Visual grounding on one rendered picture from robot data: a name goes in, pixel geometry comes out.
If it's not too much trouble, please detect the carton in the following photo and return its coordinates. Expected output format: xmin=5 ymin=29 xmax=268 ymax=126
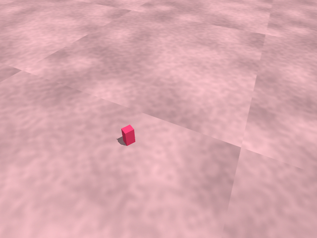
xmin=121 ymin=125 xmax=135 ymax=146

